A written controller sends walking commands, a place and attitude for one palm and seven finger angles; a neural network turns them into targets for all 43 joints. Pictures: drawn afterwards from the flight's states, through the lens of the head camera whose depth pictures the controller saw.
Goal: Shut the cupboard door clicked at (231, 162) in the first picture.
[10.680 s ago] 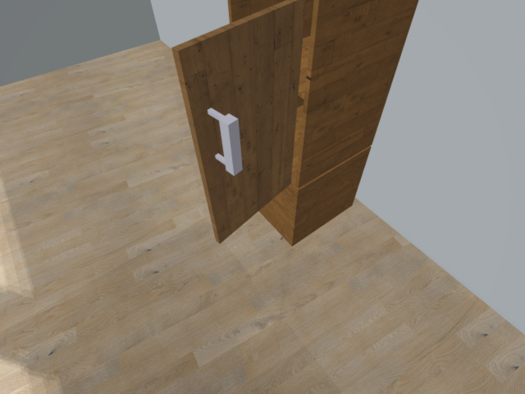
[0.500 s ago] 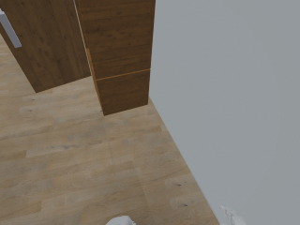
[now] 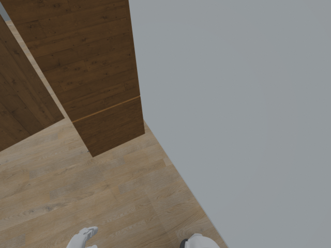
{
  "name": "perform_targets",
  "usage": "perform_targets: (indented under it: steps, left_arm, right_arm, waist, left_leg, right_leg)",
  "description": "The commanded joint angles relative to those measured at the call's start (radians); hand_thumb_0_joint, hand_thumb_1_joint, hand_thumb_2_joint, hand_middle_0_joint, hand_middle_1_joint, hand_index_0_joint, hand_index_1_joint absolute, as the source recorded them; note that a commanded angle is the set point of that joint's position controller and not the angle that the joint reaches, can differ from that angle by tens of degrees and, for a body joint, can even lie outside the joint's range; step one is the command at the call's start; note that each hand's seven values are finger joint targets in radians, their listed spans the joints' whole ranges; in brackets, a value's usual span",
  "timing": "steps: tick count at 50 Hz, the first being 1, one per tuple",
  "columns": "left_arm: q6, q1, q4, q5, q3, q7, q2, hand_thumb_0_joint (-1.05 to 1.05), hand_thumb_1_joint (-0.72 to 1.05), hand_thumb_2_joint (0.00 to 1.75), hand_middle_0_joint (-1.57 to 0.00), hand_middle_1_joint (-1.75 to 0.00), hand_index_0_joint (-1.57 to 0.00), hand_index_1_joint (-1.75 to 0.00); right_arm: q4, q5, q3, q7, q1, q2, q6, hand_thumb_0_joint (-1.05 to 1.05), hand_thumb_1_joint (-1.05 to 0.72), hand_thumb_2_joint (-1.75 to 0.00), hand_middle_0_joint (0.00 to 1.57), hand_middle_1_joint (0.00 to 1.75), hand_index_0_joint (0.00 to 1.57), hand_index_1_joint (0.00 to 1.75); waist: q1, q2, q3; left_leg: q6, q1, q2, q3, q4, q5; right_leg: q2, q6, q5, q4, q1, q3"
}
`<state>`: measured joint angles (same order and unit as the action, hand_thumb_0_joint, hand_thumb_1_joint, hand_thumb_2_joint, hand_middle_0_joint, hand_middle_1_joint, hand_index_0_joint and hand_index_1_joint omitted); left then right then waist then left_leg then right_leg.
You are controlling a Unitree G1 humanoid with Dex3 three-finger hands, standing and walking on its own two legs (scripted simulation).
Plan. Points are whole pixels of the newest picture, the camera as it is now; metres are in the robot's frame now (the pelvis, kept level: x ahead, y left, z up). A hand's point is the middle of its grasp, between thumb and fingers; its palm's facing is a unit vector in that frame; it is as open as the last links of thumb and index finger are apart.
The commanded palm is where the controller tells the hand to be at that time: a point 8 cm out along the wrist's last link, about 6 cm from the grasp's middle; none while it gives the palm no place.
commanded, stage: turn to face it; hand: left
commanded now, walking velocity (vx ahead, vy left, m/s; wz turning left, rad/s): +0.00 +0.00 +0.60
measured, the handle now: out of the picture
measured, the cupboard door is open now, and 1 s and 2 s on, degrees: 100 100 100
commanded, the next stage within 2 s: take the last steps up to it in 1.12 s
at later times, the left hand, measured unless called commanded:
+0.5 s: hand out of the picture +0.13 +0.23 -0.19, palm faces +0.29 -0.94 -0.20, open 7.3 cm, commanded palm none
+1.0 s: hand out of the picture +0.15 +0.21 -0.15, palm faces +0.44 -0.85 -0.30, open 7.4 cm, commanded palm none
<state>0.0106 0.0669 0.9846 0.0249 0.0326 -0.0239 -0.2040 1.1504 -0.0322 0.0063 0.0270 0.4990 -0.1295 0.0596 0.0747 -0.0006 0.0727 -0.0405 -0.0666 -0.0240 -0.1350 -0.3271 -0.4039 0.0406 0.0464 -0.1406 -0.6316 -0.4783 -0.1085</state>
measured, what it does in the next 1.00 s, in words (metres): walks ahead, turning left: right foot, then left foot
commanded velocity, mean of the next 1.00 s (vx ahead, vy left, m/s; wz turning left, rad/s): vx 0.00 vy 0.00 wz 0.53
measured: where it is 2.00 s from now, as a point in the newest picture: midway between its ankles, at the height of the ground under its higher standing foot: (151, 235)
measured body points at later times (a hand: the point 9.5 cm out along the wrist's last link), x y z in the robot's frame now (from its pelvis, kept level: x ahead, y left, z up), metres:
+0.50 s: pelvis +0.12 +0.02 -0.01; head +0.13 +0.05 +0.43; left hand +0.12 +0.28 -0.17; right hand +0.31 -0.21 -0.12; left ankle +0.15 +0.11 -0.73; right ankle +0.10 -0.11 -0.71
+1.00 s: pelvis +0.16 -0.02 +0.00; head +0.22 -0.01 +0.44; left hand +0.13 +0.25 -0.13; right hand +0.32 -0.22 -0.16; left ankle +0.15 +0.11 -0.72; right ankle +0.20 -0.13 -0.73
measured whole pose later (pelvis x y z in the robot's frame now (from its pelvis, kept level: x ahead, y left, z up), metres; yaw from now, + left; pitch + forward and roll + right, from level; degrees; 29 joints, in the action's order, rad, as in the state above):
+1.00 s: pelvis +0.16 -0.02 +0.00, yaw +27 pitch +2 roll +1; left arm -0.02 0.17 0.90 0.02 0.04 0.02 -0.21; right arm 0.96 -0.01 0.07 0.00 0.21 -0.21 -0.07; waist 0.01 -0.04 0.08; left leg 0.00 0.41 -0.06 0.10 -0.64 -0.31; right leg 0.02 -0.01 -0.33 -0.57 -0.28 -0.02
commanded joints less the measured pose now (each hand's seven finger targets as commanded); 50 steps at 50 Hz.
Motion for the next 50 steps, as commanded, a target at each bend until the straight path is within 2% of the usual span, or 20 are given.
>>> perform_targets:
  steps: [1, 2, 3, 5, 8, 12, 18, 21, 22, 23, 24, 25, 30, 34, 42, 46, 47, 48, 49, 50]
  left_arm:
    - [0.063, 0.378, 0.042, 0.004, 0.046, 0.027, -0.171, 0.0, 0.9, 0.9, -0.2, -0.3, -0.2, -0.3]
    - [0.062, 0.438, 0.062, -0.013, 0.049, 0.029, -0.22, 0.0, 0.9, 0.9, -0.2, -0.3, -0.2, -0.3]
    - [0.052, 0.362, 0.038, -0.02, 0.039, 0.037, -0.198, 0.0, 0.9, 0.9, -0.2, -0.3, -0.2, -0.3]
    - [0.048, 0.232, 0.007, -0.022, 0.024, 0.046, -0.124, 0.0, 0.9, 0.9, -0.2, -0.3, -0.2, -0.3]
    - [0.055, 0.16, -0.016, -0.019, 0.019, 0.05, -0.079, 0.0, 0.9, 0.9, -0.2, -0.3, -0.2, -0.3]
    - [0.049, 0.149, -0.026, -0.009, 0.038, 0.051, -0.067, 0.0, 0.9, 0.9, -0.2, -0.3, -0.2, -0.3]
    - [0.022, 0.143, -0.04, 0.001, 0.058, 0.048, -0.129, 0.0, 0.9, 0.9, -0.2, -0.3, -0.2, -0.3]
    - [0.006, 0.133, -0.053, -0.005, 0.064, 0.041, -0.152, 0.0, 0.9, 0.9, -0.2, -0.3, -0.2, -0.3]
    - [-0.002, 0.141, -0.078, -0.013, 0.061, 0.037, -0.121, 0.0, 0.9, 0.9, -0.2, -0.3, -0.2, -0.3]
    - [-0.006, 0.1, -0.13, -0.02, 0.04, 0.035, -0.074, 0.0, 0.9, 0.9, -0.2, -0.3, -0.2, -0.3]
    - [-0.018, 0.062, -0.148, -0.01, 0.041, 0.041, -0.113, 0.0, 0.9, 0.9, -0.2, -0.3, -0.2, -0.3]
    - [-0.022, 0.051, -0.155, -0.01, 0.048, 0.039, -0.11, 0.0, 0.9, 0.9, -0.2, -0.3, -0.2, -0.3]
    - [-0.044, 0.144, -0.102, 0.001, 0.058, 0.032, -0.12, 0.0, 0.9, 0.9, -0.2, -0.3, -0.2, -0.3]
    - [-0.043, 0.137, -0.115, -0.001, 0.054, 0.036, -0.119, 0.0, 0.9, 0.9, -0.2, -0.3, -0.2, -0.3]
    - [-0.035, 0.088, -0.148, -0.01, 0.039, 0.045, -0.105, 0.0, 0.9, 0.9, -0.2, -0.3, -0.2, -0.3]
    - [-0.024, 0.203, -0.117, -0.017, 0.044, 0.052, -0.118, 0.0, 0.9, 0.9, -0.2, -0.3, -0.2, -0.3]
    - [-0.015, 0.238, -0.106, -0.015, 0.052, 0.058, -0.145, 0.0, 0.9, 0.9, -0.2, -0.3, -0.2, -0.3]
    - [-0.007, 0.259, -0.105, 0.001, 0.071, 0.064, -0.227, 0.0, 0.9, 0.9, -0.2, -0.3, -0.2, -0.3]
    - [-0.007, 0.231, -0.122, 0.003, 0.071, 0.064, -0.265, 0.0, 0.9, 0.9, -0.2, -0.3, -0.2, -0.3]
    - [-0.006, 0.191, -0.134, -0.004, 0.06, 0.063, -0.232, 0.0, 0.9, 0.9, -0.2, -0.3, -0.2, -0.3]
  right_arm:
    - [-0.043, 0.037, 0.026, 0.008, 0.036, -0.125, 0.018, 0.0, -0.9, -0.9, 0.2, 0.3, 0.2, 0.3]
    - [-0.049, 0.047, 0.028, 0.014, 0.073, -0.126, 0.012, 0.0, -0.9, -0.9, 0.2, 0.3, 0.2, 0.3]
    - [-0.058, 0.045, 0.026, 0.012, 0.005, -0.117, 0.003, 0.0, -0.9, -0.9, 0.2, 0.3, 0.2, 0.3]
    - [-0.074, 0.034, 0.028, 0.003, -0.099, -0.076, -0.028, 0.0, -0.9, -0.9, 0.2, 0.3, 0.2, 0.3]
    - [-0.074, 0.024, 0.029, -0.01, -0.079, -0.051, -0.064, 0.0, -0.9, -0.9, 0.2, 0.3, 0.2, 0.3]
    - [-0.104, 0.015, 0.039, -0.029, -0.142, -0.032, -0.085, 0.0, -0.9, -0.9, 0.2, 0.3, 0.2, 0.3]
    - [-0.214, 0.012, 0.05, -0.045, -0.324, -0.083, -0.088, 0.0, -0.9, -0.9, 0.2, 0.3, 0.2, 0.3]
    - [-0.227, 0.003, 0.065, -0.048, -0.26, -0.151, -0.083, 0.0, -0.9, -0.9, 0.2, 0.3, 0.2, 0.3]
    - [-0.228, -0.005, 0.087, -0.042, -0.193, -0.244, -0.073, 0.0, -0.9, -0.9, 0.2, 0.3, 0.2, 0.3]
    - [-0.235, -0.002, 0.106, -0.03, -0.143, -0.348, -0.069, 0.0, -0.9, -0.9, 0.2, 0.3, 0.2, 0.3]
    - [-0.229, 0.005, 0.105, -0.02, -0.149, -0.361, -0.074, 0.0, -0.9, -0.9, 0.2, 0.3, 0.2, 0.3]
    - [-0.257, 0.004, 0.103, -0.013, -0.202, -0.35, -0.071, 0.0, -0.9, -0.9, 0.2, 0.3, 0.2, 0.3]
    - [-0.307, 0.009, 0.08, -0.009, -0.355, -0.285, -0.067, 0.0, -0.9, -0.9, 0.2, 0.3, 0.2, 0.3]
    - [-0.297, 0.011, 0.086, -0.013, -0.319, -0.291, -0.069, 0.0, -0.9, -0.9, 0.2, 0.3, 0.2, 0.3]
    - [-0.271, 0.005, 0.099, -0.016, -0.281, -0.288, -0.084, 0.0, -0.9, -0.9, 0.2, 0.3, 0.2, 0.3]
    - [-0.28, 0.016, 0.098, -0.016, -0.338, -0.27, -0.091, 0.0, -0.9, -0.9, 0.2, 0.3, 0.2, 0.3]
    - [-0.286, 0.023, 0.095, -0.019, -0.348, -0.239, -0.091, 0.0, -0.9, -0.9, 0.2, 0.3, 0.2, 0.3]
    - [-0.301, 0.032, 0.089, -0.024, -0.343, -0.178, -0.091, 0.0, -0.9, -0.9, 0.2, 0.3, 0.2, 0.3]
    - [-0.313, 0.023, 0.09, -0.027, -0.363, -0.195, -0.091, 0.0, -0.9, -0.9, 0.2, 0.3, 0.2, 0.3]
    - [-0.302, 0.014, 0.093, -0.035, -0.352, -0.204, -0.096, 0.0, -0.9, -0.9, 0.2, 0.3, 0.2, 0.3]
  waist:
    - [-0.195, 0.138, -0.267]
    - [-0.175, 0.178, -0.378]
    - [-0.164, 0.098, -0.285]
    - [-0.107, 0.09, -0.126]
    - [-0.053, 0.114, -0.122]
    - [-0.045, 0.114, -0.103]
    - [-0.08, 0.151, -0.053]
    - [-0.025, 0.045, -0.093]
    - [0.008, -0.183, -0.145]
    - [0.032, -0.368, -0.178]
    - [0.02, -0.201, -0.195]
    - [-0.001, -0.126, -0.165]
    - [-0.08, -0.132, -0.097]
    - [-0.065, -0.074, -0.136]
    - [-0.039, -0.137, -0.144]
    - [-0.098, -0.117, -0.159]
    - [-0.119, -0.028, -0.159]
    - [-0.127, 0.229, -0.149]
    - [-0.128, 0.288, -0.103]
    - [-0.106, 0.191, -0.084]
  left_leg:
    - [0.016, 0.463, 0.098, 0.044, -0.603, 0.573]
    - [0.048, 0.541, 0.005, 0.069, -0.9, -0.225]
    - [0.038, 0.549, 0.061, 0.156, -0.937, -0.201]
    - [0.054, 0.576, 0.106, 0.153, -0.923, -0.09]
    - [0.08, 0.528, 0.12, 0.121, -0.824, -0.014]
    - [0.1, 0.52, 0.11, 0.061, -0.671, 0.071]
    - [0.084, 0.481, 0.087, 0.02, -0.445, 0.06]
    - [0.06, 0.268, 0.062, 0.019, -0.228, 0.213]
    - [-0.025, 0.156, 0.221, 0.265, -0.12, 0.425]
    - [-0.177, 0.107, 0.448, 0.584, -0.033, 0.783]
    - [-0.223, 0.122, 0.469, 0.565, -0.044, 0.728]
    - [-0.214, 0.177, 0.435, 0.541, -0.014, 0.559]
    - [-0.103, 0.326, 0.26, 0.377, 0.053, 0.226]
    - [-0.12, 0.254, 0.249, 0.412, 0.044, 0.228]
    - [-0.132, 0.228, 0.239, 0.479, -0.011, 0.352]
    - [-0.085, 0.375, 0.181, 0.464, -0.092, 0.379]
    - [-0.039, 0.483, 0.125, 0.423, -0.156, 0.285]
    - [0.042, 0.656, -0.013, 0.258, -0.35, 0.045]
    - [0.07, 0.659, -0.05, 0.178, -0.595, -0.187]
    - [0.064, 0.635, -0.014, 0.208, -0.733, -0.156]
  right_leg:
    - [0.234, 0.108, 0.644, 0.066, 0.793, 0.269]
    - [0.485, 0.236, 0.942, 0.131, 0.844, 0.443]
    - [0.446, 0.236, 0.849, 0.193, 0.688, 0.366]
    - [0.356, 0.149, 0.752, 0.257, 0.443, 0.2]
    - [0.31, 0.099, 0.664, 0.306, 0.33, 0.045]
    - [0.282, 0.08, 0.505, 0.315, 0.287, -0.031]
    - [0.331, 0.068, 0.321, 0.253, 0.294, -0.045]
    - [0.298, -0.005, 0.202, 0.029, 0.219, -0.098]
    - [0.193, -0.074, -0.019, -0.201, 0.089, -0.138]
    - [0.063, -0.124, -0.553, -0.465, -0.09, -0.067]
    - [0.069, -0.105, -0.535, -0.556, -0.102, 0.077]
    - [0.08, -0.103, -0.46, -0.588, -0.121, 0.09]
    - [0.069, -0.116, -0.222, -0.552, -0.074, 0.121]
    - [0.048, -0.124, -0.232, -0.442, -0.071, 0.117]
    - [0.001, -0.113, -0.309, -0.198, 0.023, 0.107]
    - [-0.033, -0.094, -0.147, 0.108, 0.302, 0.093]
    - [0.025, -0.08, -0.098, 0.261, 0.436, 0.147]
    - [0.264, 0.002, -0.113, 0.37, 0.525, 0.403]
    - [0.445, 0.11, 0.019, 0.396, 0.385, 0.52]
    - [0.406, 0.134, 0.068, 0.367, 0.311, 0.421]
